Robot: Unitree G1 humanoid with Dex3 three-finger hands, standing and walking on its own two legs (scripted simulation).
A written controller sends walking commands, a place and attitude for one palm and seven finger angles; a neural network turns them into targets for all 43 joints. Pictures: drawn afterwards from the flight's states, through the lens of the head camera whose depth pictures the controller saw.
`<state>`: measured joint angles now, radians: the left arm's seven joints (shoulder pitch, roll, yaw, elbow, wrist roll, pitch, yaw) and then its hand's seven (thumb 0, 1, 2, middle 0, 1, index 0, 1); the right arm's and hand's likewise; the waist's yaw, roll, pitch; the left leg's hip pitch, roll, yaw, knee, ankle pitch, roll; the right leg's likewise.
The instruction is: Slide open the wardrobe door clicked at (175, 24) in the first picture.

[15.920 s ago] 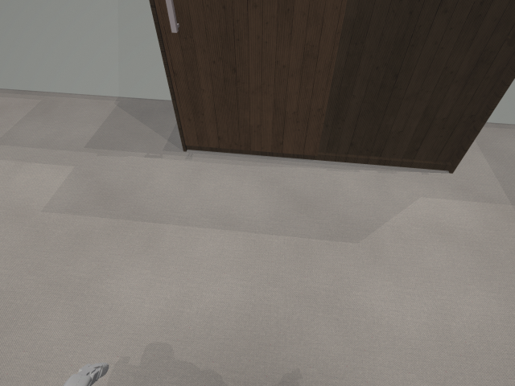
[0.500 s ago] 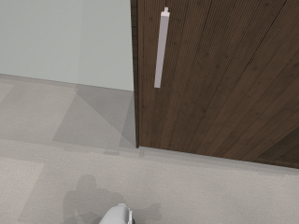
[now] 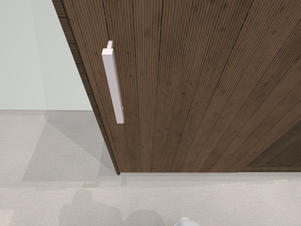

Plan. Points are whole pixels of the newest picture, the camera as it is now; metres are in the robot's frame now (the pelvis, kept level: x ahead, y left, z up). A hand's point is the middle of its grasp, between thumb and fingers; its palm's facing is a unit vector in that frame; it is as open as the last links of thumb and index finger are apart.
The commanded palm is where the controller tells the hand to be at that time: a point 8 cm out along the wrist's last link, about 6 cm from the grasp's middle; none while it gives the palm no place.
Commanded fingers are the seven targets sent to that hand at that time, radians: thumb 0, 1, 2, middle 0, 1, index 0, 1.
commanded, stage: come to a stop and stand still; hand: left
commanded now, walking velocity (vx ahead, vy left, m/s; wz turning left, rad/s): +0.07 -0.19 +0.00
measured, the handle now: (116, 88) +0.47 +0.11 +0.09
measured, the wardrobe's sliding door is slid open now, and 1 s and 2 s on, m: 0.00 0.00 0.00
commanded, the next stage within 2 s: look again from close up in 1.56 s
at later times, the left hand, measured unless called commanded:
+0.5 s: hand out of the picture +0.03 +0.14 -0.17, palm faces +0.15 -0.95 -0.26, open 7.3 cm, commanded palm none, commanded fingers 0.00 0.90 0.90 -0.20 -0.30 -0.20 -0.30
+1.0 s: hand out of the picture -0.09 +0.19 -0.18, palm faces +0.09 -0.98 -0.20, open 7.4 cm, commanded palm none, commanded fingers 0.00 0.90 0.90 -0.20 -0.30 -0.20 -0.30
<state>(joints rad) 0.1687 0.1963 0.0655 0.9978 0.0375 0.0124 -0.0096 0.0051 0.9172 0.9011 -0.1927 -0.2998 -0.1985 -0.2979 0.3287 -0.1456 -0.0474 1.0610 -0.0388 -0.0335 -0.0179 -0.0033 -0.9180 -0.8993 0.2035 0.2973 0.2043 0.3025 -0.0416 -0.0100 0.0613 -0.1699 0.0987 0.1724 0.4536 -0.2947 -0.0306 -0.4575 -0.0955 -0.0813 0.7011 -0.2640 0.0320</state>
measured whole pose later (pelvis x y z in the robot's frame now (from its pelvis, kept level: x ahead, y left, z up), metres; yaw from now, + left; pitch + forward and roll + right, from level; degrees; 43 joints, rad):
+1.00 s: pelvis -0.06 +0.02 +0.00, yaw +2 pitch +1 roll +2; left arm 0.31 0.15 0.03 1.10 0.03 0.02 0.04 0.01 0.91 0.90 -0.20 -0.30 -0.20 -0.30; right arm 0.27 -0.14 -0.02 1.06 -0.01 0.00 -0.04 0.00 -0.93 -0.90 0.20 0.30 0.20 0.30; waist 0.02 -0.04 0.01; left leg -0.24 -0.05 0.13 0.42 -0.20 0.06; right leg -0.18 -0.06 -0.03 0.52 -0.33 0.03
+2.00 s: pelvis -0.09 +0.03 -0.01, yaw +3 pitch -2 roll -1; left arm 0.33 0.15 0.00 1.05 0.03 -0.02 0.05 0.00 0.90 0.90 -0.20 -0.30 -0.20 -0.30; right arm 0.29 -0.17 -0.01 1.04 -0.02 -0.02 -0.02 0.02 -0.93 -0.90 0.20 0.30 0.20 0.30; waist 0.00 0.00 -0.01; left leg -0.30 -0.01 0.11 0.54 -0.22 0.07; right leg -0.18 -0.02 -0.05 0.53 -0.32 0.01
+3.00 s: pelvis -0.12 +0.04 +0.00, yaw +3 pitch -1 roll -1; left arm 0.40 0.12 0.00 1.07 0.03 -0.01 0.04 0.00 0.90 0.90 -0.20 -0.30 -0.20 -0.30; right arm 0.32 -0.13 -0.01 1.10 -0.01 0.00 -0.01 0.01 -0.91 -0.90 0.20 0.30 0.20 0.30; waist 0.00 -0.01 -0.01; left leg -0.31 -0.02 0.10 0.44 -0.12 0.07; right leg -0.21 -0.02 -0.06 0.46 -0.24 0.01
